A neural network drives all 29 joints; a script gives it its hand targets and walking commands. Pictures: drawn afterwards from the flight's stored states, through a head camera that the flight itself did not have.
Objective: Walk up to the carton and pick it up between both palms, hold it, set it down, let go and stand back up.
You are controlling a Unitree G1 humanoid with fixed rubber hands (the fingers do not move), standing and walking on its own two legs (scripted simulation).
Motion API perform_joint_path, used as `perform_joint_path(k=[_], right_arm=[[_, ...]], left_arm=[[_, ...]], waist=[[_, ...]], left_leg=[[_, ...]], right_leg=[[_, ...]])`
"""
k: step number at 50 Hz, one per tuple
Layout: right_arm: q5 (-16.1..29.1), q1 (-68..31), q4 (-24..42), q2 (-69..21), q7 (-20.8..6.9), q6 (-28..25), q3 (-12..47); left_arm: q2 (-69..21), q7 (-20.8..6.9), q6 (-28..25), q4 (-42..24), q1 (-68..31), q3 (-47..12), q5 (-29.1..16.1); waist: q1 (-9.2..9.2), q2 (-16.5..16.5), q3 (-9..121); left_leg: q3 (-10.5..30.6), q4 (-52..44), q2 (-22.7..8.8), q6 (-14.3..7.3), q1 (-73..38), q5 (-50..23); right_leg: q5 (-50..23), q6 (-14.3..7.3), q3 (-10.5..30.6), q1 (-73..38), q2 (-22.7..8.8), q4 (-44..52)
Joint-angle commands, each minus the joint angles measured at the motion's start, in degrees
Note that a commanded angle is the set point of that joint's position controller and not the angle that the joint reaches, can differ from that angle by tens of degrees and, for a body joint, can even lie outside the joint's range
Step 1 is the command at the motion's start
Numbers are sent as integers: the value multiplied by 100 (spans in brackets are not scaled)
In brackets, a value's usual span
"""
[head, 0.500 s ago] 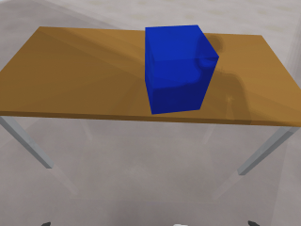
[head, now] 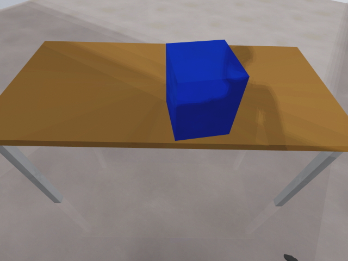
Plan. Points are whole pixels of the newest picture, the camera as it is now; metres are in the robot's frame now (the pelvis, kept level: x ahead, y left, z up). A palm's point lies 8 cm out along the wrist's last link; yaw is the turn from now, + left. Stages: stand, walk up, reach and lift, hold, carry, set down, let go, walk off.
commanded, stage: walk up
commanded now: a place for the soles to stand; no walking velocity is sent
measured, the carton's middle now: (199, 91) +0.64 -0.08 +0.01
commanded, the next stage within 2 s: none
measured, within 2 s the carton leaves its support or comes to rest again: neither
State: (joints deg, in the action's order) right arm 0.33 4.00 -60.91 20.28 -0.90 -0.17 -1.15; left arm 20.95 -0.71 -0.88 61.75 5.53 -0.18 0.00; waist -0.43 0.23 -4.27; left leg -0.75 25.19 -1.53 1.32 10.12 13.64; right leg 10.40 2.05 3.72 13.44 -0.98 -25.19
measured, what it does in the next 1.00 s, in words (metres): walks ahead: left foot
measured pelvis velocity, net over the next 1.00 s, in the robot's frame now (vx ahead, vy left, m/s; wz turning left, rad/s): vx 0.18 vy -0.06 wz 0.00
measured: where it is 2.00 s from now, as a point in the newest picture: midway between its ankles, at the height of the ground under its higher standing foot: outside the picture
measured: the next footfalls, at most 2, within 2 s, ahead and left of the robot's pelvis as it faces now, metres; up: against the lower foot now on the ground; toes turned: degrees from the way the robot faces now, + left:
left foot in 0.92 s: +0.27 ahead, +0.05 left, +0.00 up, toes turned +3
right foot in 1.20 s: +0.31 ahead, -0.21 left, +0.00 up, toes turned +9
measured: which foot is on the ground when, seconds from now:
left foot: down 0.00-0.58, up 0.60-0.90, down 0.92-1.00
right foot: down 0.00-0.94, up 0.96-1.00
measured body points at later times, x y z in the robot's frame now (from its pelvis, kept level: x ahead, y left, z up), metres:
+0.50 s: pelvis +0.03 -0.02 +0.00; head +0.04 -0.02 +0.45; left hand +0.13 +0.30 -0.11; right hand +0.07 -0.35 -0.12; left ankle +0.00 +0.13 -0.74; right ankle +0.06 -0.16 -0.71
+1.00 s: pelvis +0.18 -0.06 -0.02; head +0.21 -0.05 +0.43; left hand +0.23 +0.25 -0.15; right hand +0.26 -0.38 -0.12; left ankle +0.23 +0.05 -0.74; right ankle +0.13 -0.19 -0.70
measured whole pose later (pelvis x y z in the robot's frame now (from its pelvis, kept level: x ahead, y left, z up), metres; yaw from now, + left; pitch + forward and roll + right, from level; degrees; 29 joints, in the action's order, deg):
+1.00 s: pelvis +0.18 -0.06 -0.02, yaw +0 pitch -2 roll +0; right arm -1.2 15.6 -49.8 21.5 -1.8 -4.1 -3.0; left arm 23.3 -1.5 -0.9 50.8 17.4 1.9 0.4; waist -0.5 2.4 -5.0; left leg -2.9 35.8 -1.0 -0.9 18.7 14.8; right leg 29.3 -1.4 0.4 17.0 -0.5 -53.3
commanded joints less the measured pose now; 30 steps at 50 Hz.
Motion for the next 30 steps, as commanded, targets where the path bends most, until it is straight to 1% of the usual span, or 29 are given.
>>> perform_joint_path(k=[1,2,3,4,5,6,7,8,9,10,12,13,14,15,16,17,18,19,20,21,22,23,24,25,26,27,28,29,30], right_arm=[[6,-137,273,1253,48,-114,-271],[-12,-299,179,1179,56,-83,-301],[-7,-288,244,1263,59,-83,-286],[-6,-266,229,1182,39,-74,-283],[-29,-406,288,1179,55,-84,-306],[-35,-378,258,1015,54,-51,-262],[-15,-396,255,1078,38,-47,-306],[28,-440,208,1119,46,-59,-273],[-27,-182,132,1196,50,-56,-298],[-43,-308,163,1130,51,-64,-280],[-86,-318,138,1220,30,-79,-293],[-47,-343,159,1177,17,-93,-269],[-19,-386,246,1160,44,-67,-266],[-46,-357,184,1170,42,-60,-269],[-163,420,246,1613,27,-207,-489],[-204,880,153,1936,32,-260,-699],[-307,1057,185,2224,51,-311,-808],[-263,806,329,2258,80,-352,-855],[-264,653,528,2040,123,-439,-838],[-222,514,597,1906,113,-453,-779],[-203,555,671,1733,93,-499,-741],[-281,643,739,1878,47,-489,-774],[-197,523,896,2004,30,-491,-764],[-233,407,1009,1877,1,-497,-706],[-264,346,1009,1962,-21,-437,-756],[-236,237,1029,1802,4,-386,-679],[-222,247,1062,1564,-17,-357,-521],[-219,688,1242,1168,-18,-346,-421],[-118,877,1331,1008,-9,-314,-319]], left_arm=[[1118,95,-103,-322,-237,222,-19],[1132,112,-107,-301,-237,245,43],[1213,86,-125,-363,-153,280,26],[1135,119,-127,-308,-306,274,27],[1149,96,-117,-310,-171,258,37],[1098,102,-143,-270,-222,253,6],[1182,114,-137,-328,-350,285,47],[1240,125,-158,-350,-269,260,58],[1142,124,-151,-349,-483,301,47],[1139,124,-145,-353,-293,296,40],[1166,113,-142,-316,-355,290,23],[1141,112,-171,-335,-279,280,38],[1238,109,-155,-224,-287,310,25],[1086,107,-148,-319,-196,274,10],[1477,-68,-94,-568,29,617,170],[1340,-153,-20,-658,-162,570,289],[1180,-217,63,-914,-433,583,247],[1340,-219,67,-1077,-578,600,315],[1362,-239,25,-1143,-440,692,313],[1301,-287,-22,-1162,-218,692,237],[1253,-360,-27,-1067,-105,700,297],[1247,-402,-34,-1143,-72,752,246],[1194,-419,-89,-1230,-43,713,219],[1135,-433,-85,-1257,-80,727,187],[1176,-412,-74,-1121,373,800,204],[1077,-361,-119,-877,938,862,195],[1373,-318,-152,-751,1267,951,178],[1802,-241,-175,-828,1744,1111,214],[2332,-184,-240,-1036,1905,1206,247]], waist=[[2,-264,772],[66,59,605],[14,65,869],[89,162,907],[38,-286,827],[-11,-285,769],[52,-48,640],[70,287,560],[136,202,569],[44,208,714],[98,-85,699],[96,19,987],[-6,186,733],[-21,102,620],[133,343,1282],[368,-86,814],[522,-1270,241],[457,-940,-386],[277,-286,-147],[146,-331,-122],[159,-311,-7],[254,-658,150],[158,-949,-77],[82,-1047,-84],[-198,-928,101],[-440,-837,320],[-469,-74,475],[-737,1331,806],[-680,1736,623]], left_leg=[[416,-585,-553,-300,-250,-408],[497,-669,-602,-347,-167,-277],[456,-452,-614,-381,-447,-611],[407,-505,-574,-311,-511,-578],[387,-512,-601,-320,-507,-704],[401,-525,-550,-310,-221,-562],[322,-570,-519,-230,-203,-363],[471,-555,-555,-258,-275,-491],[304,-562,-535,-251,-291,-546],[382,-614,-570,-264,-359,-562],[433,-701,-603,-288,-288,-610],[403,-662,-596,-274,-387,-768],[456,-612,-570,-296,-358,-733],[374,-624,-547,-278,-385,-586],[541,-632,-472,-533,-859,1768],[1160,-1023,-965,-768,-1177,2895],[2347,-1873,-1801,-1214,-923,3738],[2876,-2111,-2409,-1558,-679,3673],[2722,-1711,-2349,-1634,-1091,2425],[1906,-1468,-2029,-1500,-1172,1878],[1631,-1459,-1775,-1352,-1160,1619],[1224,-1437,-1576,-1319,-1162,1439],[1061,-1364,-1613,-1311,-452,1390],[784,-1245,-1353,-1197,-251,1158],[420,-834,-1264,-1048,-72,630],[159,-78,-1178,-931,648,493],[-32,524,-842,-753,1451,883],[-492,2126,-37,-588,2100,1862],[78,3549,647,-382,2969,2360]], right_leg=[[-712,-316,320,-216,-453,427],[-706,-328,283,-202,-448,473],[-876,-325,283,-228,-476,404],[-905,-346,304,-256,-505,484],[-1066,-322,328,-152,-516,436],[-775,-337,412,-226,-529,529],[-740,-360,338,-284,-513,537],[-908,-374,419,-160,-620,721],[-1144,-356,453,-203,-637,631],[-990,-354,409,-278,-606,669],[-936,-350,389,-283,-542,526],[-1118,-338,396,-574,-556,505],[-1141,-365,409,-371,-500,472],[-1024,-359,429,-188,-523,576],[1945,-553,197,-104,-117,163],[2766,-508,110,1226,-12,-376],[2138,-440,-78,2140,166,-1934],[1710,-413,134,2579,-213,-2536],[1425,-359,455,2546,-413,-2490],[1566,-323,351,2505,-524,-2030],[1425,-296,134,2340,-442,-2081],[1488,-228,-189,1992,-316,-1794],[1307,-283,-104,1491,-528,-1429],[1134,-309,-276,1122,-376,-1084],[749,-376,-488,328,-276,-657],[58,-409,-620,-607,-201,-127],[67,-398,-519,-1613,-6,-241],[1578,-498,172,-2336,-374,164],[3859,-1221,3405,-1815,-2018,1729]])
